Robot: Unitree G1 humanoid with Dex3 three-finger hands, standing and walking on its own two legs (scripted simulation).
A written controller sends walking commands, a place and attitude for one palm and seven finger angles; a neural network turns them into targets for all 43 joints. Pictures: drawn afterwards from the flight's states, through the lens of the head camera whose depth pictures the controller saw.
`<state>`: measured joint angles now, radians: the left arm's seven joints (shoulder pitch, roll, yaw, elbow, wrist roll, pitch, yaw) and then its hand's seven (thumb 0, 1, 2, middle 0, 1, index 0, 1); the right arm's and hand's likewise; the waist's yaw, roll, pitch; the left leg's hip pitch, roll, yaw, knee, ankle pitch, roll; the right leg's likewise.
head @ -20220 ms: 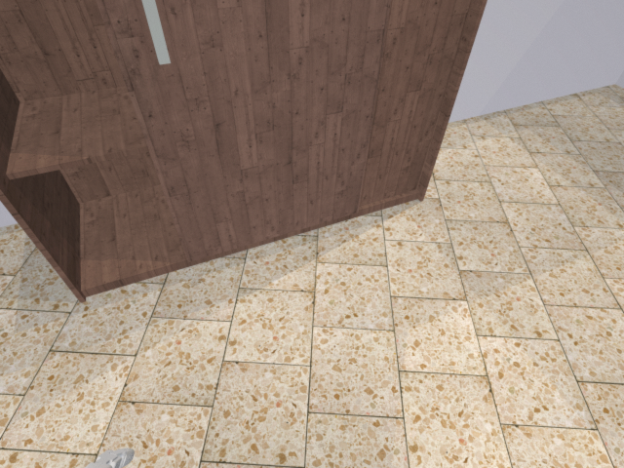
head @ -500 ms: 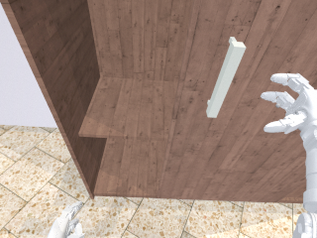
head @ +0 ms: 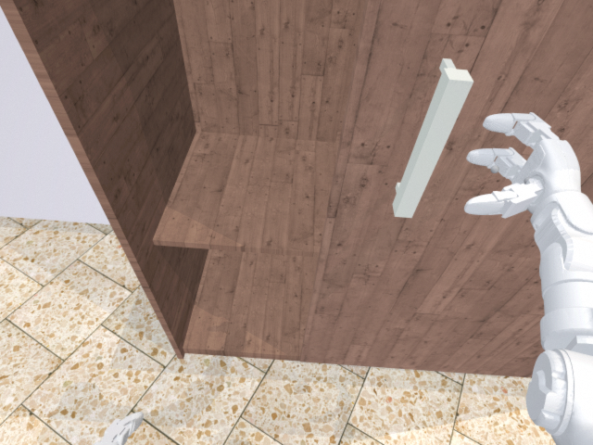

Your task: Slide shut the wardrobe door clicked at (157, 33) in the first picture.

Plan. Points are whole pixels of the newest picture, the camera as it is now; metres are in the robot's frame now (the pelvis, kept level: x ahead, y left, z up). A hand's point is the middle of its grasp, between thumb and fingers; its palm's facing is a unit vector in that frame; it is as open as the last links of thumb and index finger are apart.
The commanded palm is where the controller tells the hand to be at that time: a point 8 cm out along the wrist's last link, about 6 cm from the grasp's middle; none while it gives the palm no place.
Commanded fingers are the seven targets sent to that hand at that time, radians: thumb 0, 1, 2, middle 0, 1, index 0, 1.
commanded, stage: move the hooked fingers beside the handle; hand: right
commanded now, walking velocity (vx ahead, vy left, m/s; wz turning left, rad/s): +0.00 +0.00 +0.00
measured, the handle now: (422, 145) +0.47 -0.11 +0.19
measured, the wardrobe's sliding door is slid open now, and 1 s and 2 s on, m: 0.39 0.39 0.39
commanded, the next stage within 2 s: feel for the door with the fingertips in 1.78 s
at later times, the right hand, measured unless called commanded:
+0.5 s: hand (482, 173) +0.42 -0.17 +0.20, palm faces -0.01 +1.00 -0.03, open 14.0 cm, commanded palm +0.40 -0.23 +0.19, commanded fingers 0.00 0.50 -0.30 0.30 1.20 0.30 1.20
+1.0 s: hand (499, 166) +0.42 -0.19 +0.21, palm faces -0.01 +1.00 -0.02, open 14.0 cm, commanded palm +0.39 -0.24 +0.19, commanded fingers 0.00 0.50 -0.30 0.30 1.20 0.30 1.20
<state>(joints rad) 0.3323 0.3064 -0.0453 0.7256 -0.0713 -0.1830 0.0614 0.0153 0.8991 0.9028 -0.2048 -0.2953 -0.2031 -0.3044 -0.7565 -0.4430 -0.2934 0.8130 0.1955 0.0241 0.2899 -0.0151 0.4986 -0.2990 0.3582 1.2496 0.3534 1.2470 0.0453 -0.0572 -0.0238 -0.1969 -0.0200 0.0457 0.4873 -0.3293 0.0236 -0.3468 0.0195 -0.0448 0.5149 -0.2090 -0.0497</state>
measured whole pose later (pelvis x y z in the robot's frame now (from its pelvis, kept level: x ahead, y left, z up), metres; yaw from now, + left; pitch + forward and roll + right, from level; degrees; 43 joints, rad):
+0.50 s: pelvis -0.01 +0.01 +0.00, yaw +0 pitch +1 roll +0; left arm 0.29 0.30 -0.05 0.69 -0.08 -0.17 0.06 0.01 0.90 0.90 -0.20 -0.30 -0.20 -0.30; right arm -0.71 -0.39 -0.29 0.76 0.20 0.01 0.25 -0.02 0.50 -0.30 0.30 1.21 0.30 1.20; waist 0.04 -0.06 -0.02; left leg -0.18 -0.03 0.04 0.49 -0.32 0.03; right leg -0.33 0.01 -0.04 0.50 -0.19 -0.04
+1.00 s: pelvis +0.00 +0.01 +0.00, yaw +1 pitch +2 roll +0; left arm 0.33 0.32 -0.04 0.69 -0.08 -0.15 0.05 0.02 0.90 0.90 -0.20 -0.30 -0.20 -0.30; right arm -0.69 -0.45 -0.35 0.75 0.22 0.01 0.32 -0.02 0.50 -0.30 0.30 1.21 0.30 1.20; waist 0.05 -0.06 -0.05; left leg -0.19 -0.04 0.03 0.49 -0.33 0.04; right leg -0.33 0.00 -0.05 0.52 -0.22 -0.03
